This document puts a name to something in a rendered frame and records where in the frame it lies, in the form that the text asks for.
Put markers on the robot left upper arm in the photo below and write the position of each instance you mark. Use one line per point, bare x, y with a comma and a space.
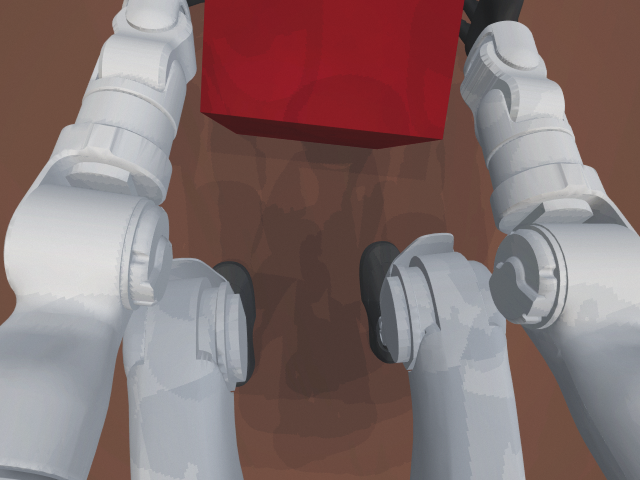
80, 262

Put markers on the robot right hand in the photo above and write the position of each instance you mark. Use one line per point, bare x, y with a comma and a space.
483, 13

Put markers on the robot right upper arm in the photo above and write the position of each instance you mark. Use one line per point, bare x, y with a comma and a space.
575, 290

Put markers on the robot right forearm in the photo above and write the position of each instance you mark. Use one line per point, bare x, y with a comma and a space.
529, 147

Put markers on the right robot thigh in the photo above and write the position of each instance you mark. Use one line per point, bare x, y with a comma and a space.
465, 424

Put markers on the carton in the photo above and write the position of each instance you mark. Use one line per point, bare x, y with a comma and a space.
362, 73

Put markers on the left robot thigh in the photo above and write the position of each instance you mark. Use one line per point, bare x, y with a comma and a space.
181, 410

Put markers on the robot left forearm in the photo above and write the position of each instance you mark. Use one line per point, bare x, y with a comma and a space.
131, 109

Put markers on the robot thigh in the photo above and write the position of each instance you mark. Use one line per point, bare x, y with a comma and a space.
465, 424
181, 410

